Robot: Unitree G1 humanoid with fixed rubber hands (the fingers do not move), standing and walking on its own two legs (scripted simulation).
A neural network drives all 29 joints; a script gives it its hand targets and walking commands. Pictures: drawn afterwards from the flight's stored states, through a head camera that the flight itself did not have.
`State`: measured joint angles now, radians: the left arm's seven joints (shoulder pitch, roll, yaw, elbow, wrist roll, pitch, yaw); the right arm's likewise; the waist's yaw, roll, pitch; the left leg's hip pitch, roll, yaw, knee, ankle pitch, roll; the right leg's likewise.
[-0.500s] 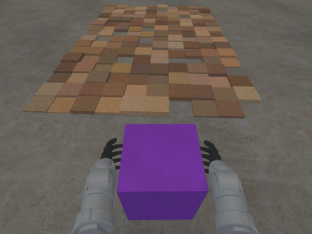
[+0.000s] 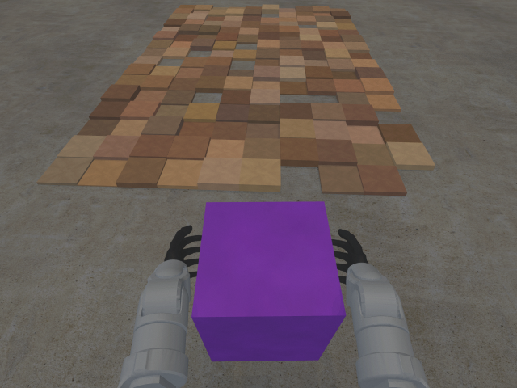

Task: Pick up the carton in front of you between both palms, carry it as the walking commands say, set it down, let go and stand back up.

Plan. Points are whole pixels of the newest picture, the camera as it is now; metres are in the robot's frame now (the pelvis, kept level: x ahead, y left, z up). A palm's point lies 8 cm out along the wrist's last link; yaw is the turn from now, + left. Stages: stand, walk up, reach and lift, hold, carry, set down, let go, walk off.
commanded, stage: reach and lift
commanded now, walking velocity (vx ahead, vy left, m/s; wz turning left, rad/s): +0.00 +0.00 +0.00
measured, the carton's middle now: (265, 285) +0.31 +0.00 -0.05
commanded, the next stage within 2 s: hold in 0.32 s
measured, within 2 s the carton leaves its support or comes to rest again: neither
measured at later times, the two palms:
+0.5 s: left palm (171, 265) +0.29 +0.15 +0.05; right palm (359, 268) +0.28 -0.15 +0.05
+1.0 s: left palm (171, 266) +0.28 +0.15 +0.05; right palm (360, 268) +0.28 -0.15 +0.05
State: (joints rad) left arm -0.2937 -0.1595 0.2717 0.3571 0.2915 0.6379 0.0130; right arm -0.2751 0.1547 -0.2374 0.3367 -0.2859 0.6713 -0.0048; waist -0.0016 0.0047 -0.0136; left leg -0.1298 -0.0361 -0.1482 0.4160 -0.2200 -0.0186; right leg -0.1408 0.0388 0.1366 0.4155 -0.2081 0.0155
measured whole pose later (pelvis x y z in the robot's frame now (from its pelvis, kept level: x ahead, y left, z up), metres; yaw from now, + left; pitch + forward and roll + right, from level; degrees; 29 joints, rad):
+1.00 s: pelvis -0.01 +0.00 +0.00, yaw +0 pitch -7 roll +0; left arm -0.31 -0.16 0.26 0.29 0.30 0.74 0.00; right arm -0.29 0.16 -0.23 0.27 -0.30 0.77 0.01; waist 0.00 0.00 0.00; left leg -0.06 -0.03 -0.14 0.38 -0.20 -0.02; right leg -0.07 0.03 0.13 0.38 -0.19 0.02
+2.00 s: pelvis +0.06 +0.02 +0.00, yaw -1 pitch +4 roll -1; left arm -0.19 -0.09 0.13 -0.12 0.11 1.04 0.08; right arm -0.18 0.14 -0.08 -0.12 -0.14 1.05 -0.09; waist 0.01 0.01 -0.16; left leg -0.21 0.04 0.02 0.45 -0.32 0.00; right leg -0.37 -0.03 -0.09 0.65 -0.44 0.00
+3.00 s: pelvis +0.65 +0.04 -0.01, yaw +4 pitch +4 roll +0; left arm -0.17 -0.14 0.10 -0.35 0.11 1.20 0.10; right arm -0.15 0.13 -0.11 -0.38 -0.11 1.23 -0.08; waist 0.03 0.01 0.01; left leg -0.41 0.07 0.06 1.16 -0.34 0.03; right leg -0.34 -0.01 -0.28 0.44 -0.18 -0.11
